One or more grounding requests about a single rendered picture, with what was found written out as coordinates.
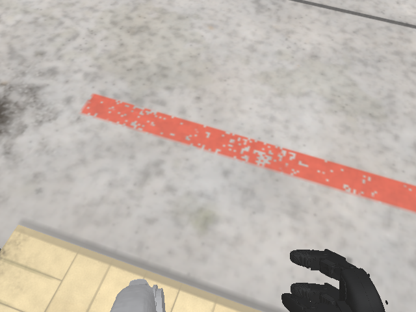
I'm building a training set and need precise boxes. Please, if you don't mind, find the left robot shin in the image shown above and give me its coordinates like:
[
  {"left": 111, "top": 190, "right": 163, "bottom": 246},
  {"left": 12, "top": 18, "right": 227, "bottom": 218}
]
[{"left": 116, "top": 279, "right": 149, "bottom": 297}]

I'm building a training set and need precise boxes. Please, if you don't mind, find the robot left thigh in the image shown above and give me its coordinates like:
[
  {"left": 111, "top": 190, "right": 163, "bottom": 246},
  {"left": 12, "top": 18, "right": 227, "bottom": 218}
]
[{"left": 110, "top": 283, "right": 166, "bottom": 312}]

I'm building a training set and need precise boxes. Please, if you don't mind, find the robot right hand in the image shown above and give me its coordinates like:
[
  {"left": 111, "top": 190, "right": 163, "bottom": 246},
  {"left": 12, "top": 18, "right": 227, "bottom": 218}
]
[{"left": 281, "top": 249, "right": 388, "bottom": 312}]

